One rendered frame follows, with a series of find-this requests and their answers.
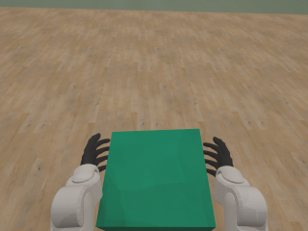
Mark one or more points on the left robot hand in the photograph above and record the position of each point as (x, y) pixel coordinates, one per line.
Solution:
(90, 152)

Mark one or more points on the right robot hand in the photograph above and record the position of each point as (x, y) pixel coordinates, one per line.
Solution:
(223, 157)

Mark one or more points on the carton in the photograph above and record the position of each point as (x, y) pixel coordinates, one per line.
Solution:
(156, 180)

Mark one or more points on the robot left forearm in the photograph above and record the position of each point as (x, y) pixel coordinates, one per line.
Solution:
(72, 208)

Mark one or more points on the robot right forearm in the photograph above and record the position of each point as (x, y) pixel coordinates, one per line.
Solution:
(245, 208)

